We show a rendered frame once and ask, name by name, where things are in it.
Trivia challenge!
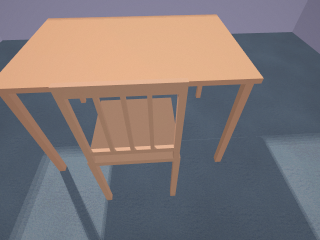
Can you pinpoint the chair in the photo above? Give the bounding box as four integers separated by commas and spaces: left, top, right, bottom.
48, 78, 189, 200

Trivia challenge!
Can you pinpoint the table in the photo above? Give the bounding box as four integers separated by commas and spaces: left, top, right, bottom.
0, 14, 264, 171

